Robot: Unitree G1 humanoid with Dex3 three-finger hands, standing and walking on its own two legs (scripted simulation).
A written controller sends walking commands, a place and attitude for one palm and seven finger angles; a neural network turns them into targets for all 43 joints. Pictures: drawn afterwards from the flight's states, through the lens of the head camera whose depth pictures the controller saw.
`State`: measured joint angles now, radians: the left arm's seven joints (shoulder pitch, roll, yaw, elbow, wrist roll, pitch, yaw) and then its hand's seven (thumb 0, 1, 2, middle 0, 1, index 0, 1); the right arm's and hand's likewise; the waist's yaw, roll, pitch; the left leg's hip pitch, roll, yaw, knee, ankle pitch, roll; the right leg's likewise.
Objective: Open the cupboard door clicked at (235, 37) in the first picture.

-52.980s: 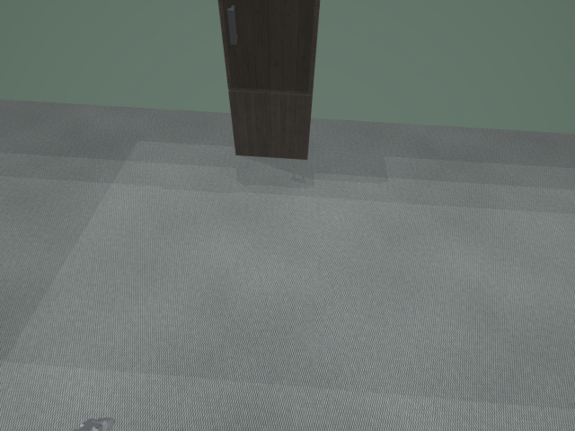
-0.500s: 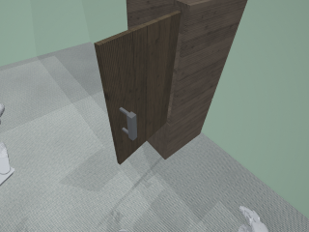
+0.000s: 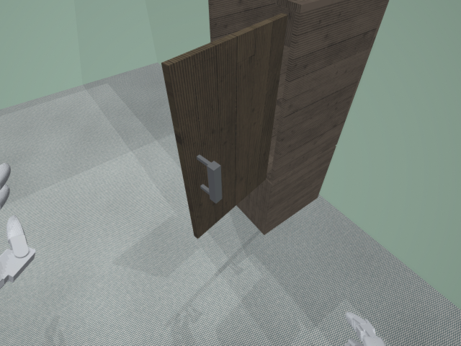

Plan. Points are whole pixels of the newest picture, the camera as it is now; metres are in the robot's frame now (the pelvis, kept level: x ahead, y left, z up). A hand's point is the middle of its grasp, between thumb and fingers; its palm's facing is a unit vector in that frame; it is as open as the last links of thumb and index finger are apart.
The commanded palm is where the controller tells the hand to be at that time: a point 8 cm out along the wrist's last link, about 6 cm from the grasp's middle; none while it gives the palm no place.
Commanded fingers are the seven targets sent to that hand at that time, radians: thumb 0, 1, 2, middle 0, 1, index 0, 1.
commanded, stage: let the arm hang, fingers relaxed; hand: left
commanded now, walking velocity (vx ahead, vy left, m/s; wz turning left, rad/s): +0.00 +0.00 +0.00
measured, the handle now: (208, 178) +0.52 +0.10 -0.06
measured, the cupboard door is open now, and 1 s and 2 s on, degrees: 100 100 100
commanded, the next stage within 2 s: look to check the result in 1.14 s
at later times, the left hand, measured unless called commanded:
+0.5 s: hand out of the picture -0.07 +0.19 -0.17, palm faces +0.06 -0.98 -0.18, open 7.1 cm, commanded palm none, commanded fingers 0.00 0.90 0.90 -0.20 -0.30 -0.20 -0.30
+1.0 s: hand out of the picture +0.01 +0.18 -0.17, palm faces +0.05 -0.98 -0.21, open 7.3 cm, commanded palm none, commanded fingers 0.00 0.90 0.90 -0.20 -0.30 -0.20 -0.30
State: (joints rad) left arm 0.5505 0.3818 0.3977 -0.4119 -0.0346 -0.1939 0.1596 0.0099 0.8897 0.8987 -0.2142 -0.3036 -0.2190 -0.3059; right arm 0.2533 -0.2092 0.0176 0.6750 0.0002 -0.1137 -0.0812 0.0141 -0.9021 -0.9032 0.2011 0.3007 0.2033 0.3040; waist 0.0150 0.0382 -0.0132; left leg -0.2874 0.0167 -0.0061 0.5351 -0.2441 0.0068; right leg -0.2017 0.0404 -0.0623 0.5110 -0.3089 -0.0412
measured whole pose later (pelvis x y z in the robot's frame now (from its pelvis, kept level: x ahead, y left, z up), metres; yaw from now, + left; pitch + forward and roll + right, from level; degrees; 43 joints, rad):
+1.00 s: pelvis -0.02 +0.00 +0.01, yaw +1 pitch -1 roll +0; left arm 0.22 0.15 0.01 1.13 0.00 0.00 0.04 0.00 0.92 0.90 -0.20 -0.30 -0.20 -0.30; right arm 0.26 -0.14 0.00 1.14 -0.03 0.01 -0.03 0.01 -0.92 -0.90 0.20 0.30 0.20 0.30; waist -0.01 0.01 0.03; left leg -0.24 -0.02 -0.02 0.41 -0.15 0.01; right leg -0.17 0.01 -0.07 0.43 -0.25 -0.04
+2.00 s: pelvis +0.01 -0.03 +0.01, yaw +1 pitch -2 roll +0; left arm 0.26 0.15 0.02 1.13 0.00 -0.01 0.04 0.00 0.91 0.90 -0.20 -0.30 -0.20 -0.30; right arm 0.25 -0.16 0.00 1.14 -0.02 0.01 -0.05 0.01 -0.91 -0.90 0.20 0.30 0.20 0.30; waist 0.00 0.01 0.05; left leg -0.18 0.02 -0.03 0.40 -0.20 -0.03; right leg -0.09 0.05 -0.08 0.38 -0.27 -0.08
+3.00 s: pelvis +0.02 -0.02 +0.01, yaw +1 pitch -1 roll +0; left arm 0.23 0.19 0.01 1.14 0.00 -0.01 0.03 0.00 0.91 0.90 -0.20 -0.30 -0.21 -0.30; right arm 0.22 -0.20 0.00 1.14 -0.02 0.01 -0.04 0.01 -0.91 -0.90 0.20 0.30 0.20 0.30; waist 0.00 0.01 0.05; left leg -0.16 0.02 -0.02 0.37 -0.19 -0.03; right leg -0.07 0.04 -0.07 0.35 -0.26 -0.07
